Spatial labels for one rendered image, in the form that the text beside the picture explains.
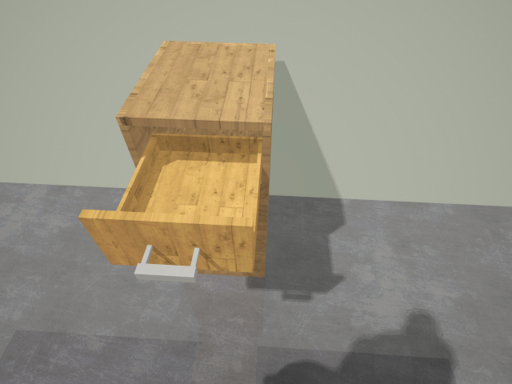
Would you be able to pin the cabinet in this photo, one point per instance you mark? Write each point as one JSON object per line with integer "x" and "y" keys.
{"x": 207, "y": 88}

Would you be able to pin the handle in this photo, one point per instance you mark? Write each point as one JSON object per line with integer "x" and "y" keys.
{"x": 171, "y": 273}

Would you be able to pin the drawer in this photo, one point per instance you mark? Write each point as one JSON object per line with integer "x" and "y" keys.
{"x": 188, "y": 191}

